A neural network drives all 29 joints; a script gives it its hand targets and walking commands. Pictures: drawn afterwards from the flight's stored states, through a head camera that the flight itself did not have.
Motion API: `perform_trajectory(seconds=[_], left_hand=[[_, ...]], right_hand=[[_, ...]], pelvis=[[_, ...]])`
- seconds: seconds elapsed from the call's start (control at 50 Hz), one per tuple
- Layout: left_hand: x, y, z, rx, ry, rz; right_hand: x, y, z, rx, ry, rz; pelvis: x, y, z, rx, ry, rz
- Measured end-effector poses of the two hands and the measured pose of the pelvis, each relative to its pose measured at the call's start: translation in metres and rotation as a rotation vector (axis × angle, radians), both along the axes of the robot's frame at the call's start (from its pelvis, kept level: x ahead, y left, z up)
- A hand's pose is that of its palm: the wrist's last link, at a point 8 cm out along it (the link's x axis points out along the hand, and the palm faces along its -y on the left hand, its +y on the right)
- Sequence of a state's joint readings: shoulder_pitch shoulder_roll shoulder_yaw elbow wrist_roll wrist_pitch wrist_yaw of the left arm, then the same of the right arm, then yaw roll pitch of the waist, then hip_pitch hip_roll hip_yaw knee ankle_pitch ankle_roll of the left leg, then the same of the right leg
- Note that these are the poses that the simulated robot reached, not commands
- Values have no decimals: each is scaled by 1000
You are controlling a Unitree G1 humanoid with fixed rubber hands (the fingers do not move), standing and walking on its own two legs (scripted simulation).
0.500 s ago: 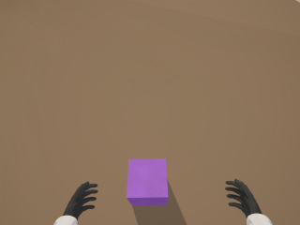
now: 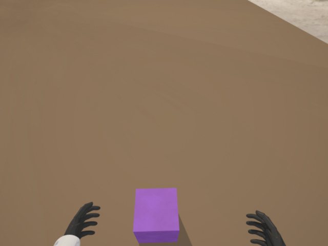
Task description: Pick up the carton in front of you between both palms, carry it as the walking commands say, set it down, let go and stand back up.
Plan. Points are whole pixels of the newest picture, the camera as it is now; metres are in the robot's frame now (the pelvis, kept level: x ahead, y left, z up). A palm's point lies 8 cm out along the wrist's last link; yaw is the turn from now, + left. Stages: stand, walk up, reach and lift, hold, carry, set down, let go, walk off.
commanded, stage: stand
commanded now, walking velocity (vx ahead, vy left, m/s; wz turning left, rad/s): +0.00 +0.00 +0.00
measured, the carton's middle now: (157, 216) +0.38 +0.07 -0.65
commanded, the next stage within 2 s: none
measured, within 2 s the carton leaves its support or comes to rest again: neither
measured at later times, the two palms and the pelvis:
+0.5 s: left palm out of the picture +0.08 +0.28 -0.12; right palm out of the picture +0.15 -0.23 -0.13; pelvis +0.05 +0.01 -0.02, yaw +6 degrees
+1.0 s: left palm out of the picture +0.00 +0.27 -0.14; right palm out of the picture +0.12 -0.24 -0.14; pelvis +0.03 +0.01 -0.02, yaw +8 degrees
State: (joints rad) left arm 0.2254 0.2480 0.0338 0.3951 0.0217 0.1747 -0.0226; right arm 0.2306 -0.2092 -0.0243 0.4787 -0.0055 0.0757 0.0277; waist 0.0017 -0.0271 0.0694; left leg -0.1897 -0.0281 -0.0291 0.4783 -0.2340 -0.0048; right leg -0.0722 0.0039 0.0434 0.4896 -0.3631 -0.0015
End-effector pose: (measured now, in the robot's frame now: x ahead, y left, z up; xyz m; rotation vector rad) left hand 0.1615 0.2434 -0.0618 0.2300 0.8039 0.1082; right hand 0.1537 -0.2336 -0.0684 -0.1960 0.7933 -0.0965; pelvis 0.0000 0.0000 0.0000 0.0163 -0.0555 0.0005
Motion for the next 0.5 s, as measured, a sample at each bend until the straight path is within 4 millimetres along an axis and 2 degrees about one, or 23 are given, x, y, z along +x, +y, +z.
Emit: perform_trajectory(seconds=[0.06, 0.12, 0.18, 0.3, 0.5], left_hand=[[-7, 13, -6, 51, -28, 18], [-24, 25, -18, 69, 4, 53], [-41, 33, -29, 74, 56, 88], [-62, 39, -44, 74, 134, 147], [-84, 33, -61, 52, 222, 213]], right_hand=[[-13, -7, -12, -60, 55, 9], [-26, -14, -24, -82, 122, 8], [-30, -16, -33, -87, 166, 15], [-20, -11, -46, -83, 207, 35], [0, 1, -59, -75, 228, 60]], pelvis=[[6, 2, -2, 1, 46, 18], [13, 4, -4, 2, 80, 35], [21, 5, -6, 1, 102, 47], [35, 7, -12, -5, 124, 68], [46, 9, -19, -15, 131, 96]])
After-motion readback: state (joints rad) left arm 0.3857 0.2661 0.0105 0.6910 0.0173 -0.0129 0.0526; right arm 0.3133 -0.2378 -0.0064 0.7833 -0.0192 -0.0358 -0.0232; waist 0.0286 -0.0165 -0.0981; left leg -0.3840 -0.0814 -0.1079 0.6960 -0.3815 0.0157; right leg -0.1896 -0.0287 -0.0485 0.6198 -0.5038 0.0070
